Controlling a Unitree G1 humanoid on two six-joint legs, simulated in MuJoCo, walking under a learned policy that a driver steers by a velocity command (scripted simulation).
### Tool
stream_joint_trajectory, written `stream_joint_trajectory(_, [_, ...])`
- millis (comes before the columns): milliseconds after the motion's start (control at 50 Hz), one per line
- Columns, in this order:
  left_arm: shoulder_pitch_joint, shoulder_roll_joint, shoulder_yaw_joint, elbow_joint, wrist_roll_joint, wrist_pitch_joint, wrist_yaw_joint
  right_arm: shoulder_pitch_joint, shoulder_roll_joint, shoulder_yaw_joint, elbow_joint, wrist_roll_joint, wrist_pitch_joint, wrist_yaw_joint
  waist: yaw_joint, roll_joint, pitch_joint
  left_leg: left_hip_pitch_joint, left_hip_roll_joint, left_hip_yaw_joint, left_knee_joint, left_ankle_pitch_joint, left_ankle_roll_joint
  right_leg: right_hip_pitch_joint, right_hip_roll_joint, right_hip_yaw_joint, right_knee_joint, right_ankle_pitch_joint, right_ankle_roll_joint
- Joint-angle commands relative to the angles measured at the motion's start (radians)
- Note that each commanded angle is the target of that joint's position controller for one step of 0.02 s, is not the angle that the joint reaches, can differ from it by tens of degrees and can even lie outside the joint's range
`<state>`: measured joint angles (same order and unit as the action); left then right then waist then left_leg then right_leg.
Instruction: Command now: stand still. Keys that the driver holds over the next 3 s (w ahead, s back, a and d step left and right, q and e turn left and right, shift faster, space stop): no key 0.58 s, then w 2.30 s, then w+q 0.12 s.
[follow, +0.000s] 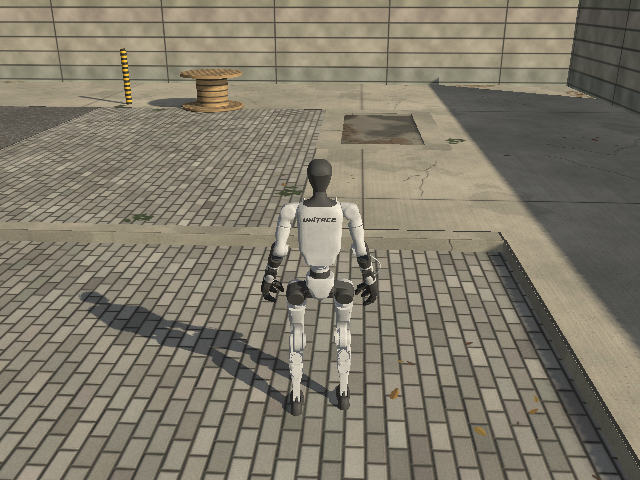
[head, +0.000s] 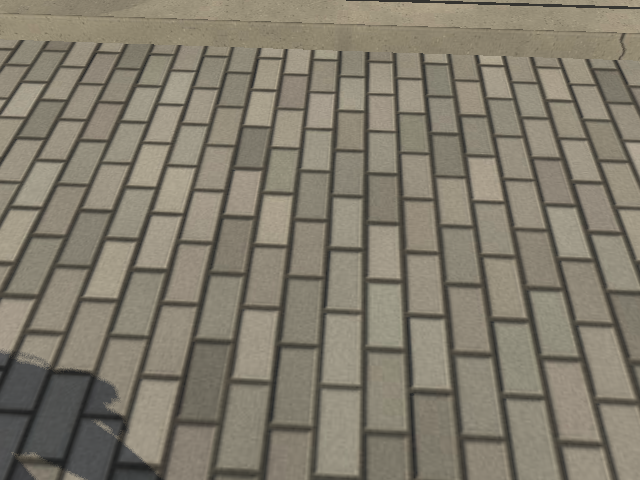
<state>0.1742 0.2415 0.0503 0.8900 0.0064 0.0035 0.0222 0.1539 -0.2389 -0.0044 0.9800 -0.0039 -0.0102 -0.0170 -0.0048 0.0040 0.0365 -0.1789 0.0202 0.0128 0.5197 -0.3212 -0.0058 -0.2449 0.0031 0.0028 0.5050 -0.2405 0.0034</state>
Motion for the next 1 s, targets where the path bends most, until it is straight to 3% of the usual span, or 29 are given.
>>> stream_joint_trajectory(20, [-0.013, 0.104, 0.022, -0.023, -0.002, -0.006, 0.008, 0.009, -0.125, -0.025, -0.019, 0.001, -0.004, -0.002, -0.006, -0.007, -0.074, -0.030, 0.042, -0.040, -0.089, 0.290, 0.027, 0.112, -0.043, 0.045, -0.036, 0.314, -0.029])
stream_joint_trajectory(580, [-0.033, 0.098, 0.007, 0.183, -0.005, 0.007, 0.022, 0.078, -0.106, -0.016, 0.077, -0.003, -0.001, -0.015, 0.002, -0.001, -0.012, -0.042, 0.017, -0.025, -0.153, 0.167, 0.025, 0.097, -0.036, 0.024, -0.090, 0.180, -0.010])
stream_joint_trajectory(620, [-0.011, 0.090, 0.006, 0.201, -0.011, 0.009, 0.023, 0.110, -0.117, -0.022, 0.089, 0.006, 0.004, -0.019, -0.001, 0.024, -0.017, -0.048, 0.010, -0.033, -0.175, -0.111, 0.051, 0.071, 0.009, -0.025, -0.046, -0.081, -0.015])
stream_joint_trajectory(660, [-0.036, 0.089, 0.007, 0.187, -0.014, -0.002, 0.022, 0.126, -0.163, -0.040, 0.076, 0.017, 0.004, -0.024, -0.018, 0.090, 0.063, -0.084, 0.091, -0.161, -0.251, -0.440, 0.117, -0.076, 0.040, -0.062, 0.059, -0.290, -0.025])
stream_joint_trajectory(700, [-0.079, 0.055, -0.001, 0.156, -0.018, -0.033, 0.007, 0.174, -0.218, -0.064, 0.079, 0.028, -0.014, -0.024, -0.038, 0.184, 0.125, -0.087, 0.276, -0.409, -0.369, -0.553, 0.222, -0.190, 0.001, -0.055, 0.256, -0.204, -0.038])
stream_joint_trajectory(720, [-0.081, 0.055, 0.000, 0.150, -0.025, -0.048, -0.002, 0.169, -0.208, -0.065, 0.073, 0.025, -0.025, -0.024, -0.031, 0.175, 0.147, -0.077, 0.323, -0.460, -0.386, -0.511, 0.250, -0.244, -0.035, -0.025, 0.316, -0.210, -0.052])
stream_joint_trajectory(760, [-0.073, 0.062, 0.003, 0.142, -0.038, -0.070, -0.017, 0.141, -0.180, -0.064, 0.052, 0.028, -0.042, -0.017, -0.010, 0.145, 0.146, -0.020, 0.320, -0.419, -0.361, -0.381, 0.232, -0.285, -0.075, 0.000, 0.281, -0.274, -0.080])
stream_joint_trajectory(800, [0.014, 0.057, 0.009, 0.177, -0.040, -0.084, -0.023, 0.074, -0.180, -0.067, 0.027, 0.044, -0.042, -0.010, 0.051, 0.113, 0.105, -0.103, 0.223, -0.254, -0.293, -0.260, 0.169, -0.044, -0.036, -0.067, 0.031, -0.140, -0.089])
stream_joint_trajectory(820, [0.106, 0.064, 0.020, 0.224, -0.035, -0.084, -0.023, 0.073, -0.176, -0.066, 0.020, 0.043, -0.039, -0.006, 0.078, 0.093, 0.067, -0.177, 0.165, -0.187, -0.222, -0.193, 0.150, 0.131, 0.017, -0.106, -0.024, -0.027, -0.070])
stream_joint_trajectory(840, [0.204, 0.081, 0.030, 0.257, -0.029, -0.081, -0.023, 0.062, -0.153, -0.058, 0.010, 0.036, -0.043, -0.003, 0.112, 0.037, 0.030, -0.248, 0.110, -0.114, -0.082, -0.073, 0.121, 0.262, -0.002, -0.048, -0.050, -0.013, -0.070])
stream_joint_trajectory(860, [0.333, 0.162, 0.051, 0.274, -0.027, -0.083, -0.016, 0.048, -0.080, -0.038, -0.014, 0.022, -0.051, 0.002, 0.147, -0.206, -0.022, -0.404, -0.004, 0.032, 0.280, -0.046, 0.048, 0.396, -0.210, 0.289, -0.200, -0.144, -0.149])
stream_joint_trajectory(880, [0.412, 0.221, 0.053, 0.282, -0.020, -0.098, -0.031, 0.030, -0.062, -0.037, -0.055, 0.030, -0.068, -0.003, 0.152, -0.332, -0.058, -0.568, -0.083, -0.011, 0.539, -0.256, 0.032, 0.447, -0.383, 0.682, -0.345, -0.268, -0.283])
stream_joint_trajectory(900, [0.321, 0.164, 0.030, 0.260, -0.014, -0.116, -0.032, 0.021, -0.097, -0.046, -0.059, 0.055, -0.082, 0.001, 0.101, -0.187, 0.013, -0.656, -0.009, -0.100, 0.692, -0.222, 0.054, 0.396, -0.407, 0.677, -0.341, -0.325, -0.296])
stream_joint_trajectory(920, [0.245, 0.116, 0.015, 0.231, -0.016, -0.127, -0.035, 0.023, -0.105, -0.047, -0.056, 0.063, -0.093, 0.011, 0.071, -0.126, 0.059, -0.694, 0.037, -0.111, 0.721, -0.106, 0.080, 0.360, -0.364, 0.556, -0.340, -0.304, -0.258])
stream_joint_trajectory(960, [0.172, 0.090, -0.001, 0.199, -0.014, -0.130, -0.045, 0.016, -0.124, -0.063, -0.048, 0.041, -0.104, 0.015, 0.036, -0.074, 0.079, -0.669, 0.095, -0.084, 0.639, 0.061, 0.089, 0.308, -0.291, 0.357, -0.356, -0.076, -0.192])
stream_joint_trajectory(980, [0.184, 0.062, -0.011, 0.199, -0.009, -0.123, -0.044, 0.013, -0.124, -0.068, -0.046, 0.034, -0.101, 0.021, 0.033, -0.081, 0.068, -0.622, 0.107, -0.067, 0.596, 0.104, 0.082, 0.288, -0.251, 0.268, -0.358, 0.048, -0.168])
stream_joint_trajectory(1000, [0.213, 0.058, -0.015, 0.204, -0.005, -0.117, -0.039, 0.013, -0.106, -0.067, -0.046, 0.031, -0.095, 0.028, 0.034, -0.096, 0.055, -0.595, 0.107, -0.045, 0.562, 0.132, 0.069, 0.282, -0.230, 0.211, -0.359, 0.153, -0.164])
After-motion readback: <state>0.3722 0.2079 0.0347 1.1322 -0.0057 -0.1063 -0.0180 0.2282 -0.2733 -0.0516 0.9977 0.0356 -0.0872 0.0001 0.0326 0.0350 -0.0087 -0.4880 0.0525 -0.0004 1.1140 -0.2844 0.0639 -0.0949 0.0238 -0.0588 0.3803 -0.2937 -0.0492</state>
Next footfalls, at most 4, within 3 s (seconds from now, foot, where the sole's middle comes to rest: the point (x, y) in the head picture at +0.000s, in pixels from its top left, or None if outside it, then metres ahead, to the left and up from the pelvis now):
1.32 left None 0.46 0.10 -0.77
1.86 right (390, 363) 0.78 -0.14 -0.77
2.40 left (289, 261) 1.09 0.11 -0.77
2.94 right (370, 179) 1.40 -0.13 -0.77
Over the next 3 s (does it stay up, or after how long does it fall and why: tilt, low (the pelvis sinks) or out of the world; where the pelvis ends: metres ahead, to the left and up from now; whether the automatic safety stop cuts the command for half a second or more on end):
stays up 1.26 -0.03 -0.01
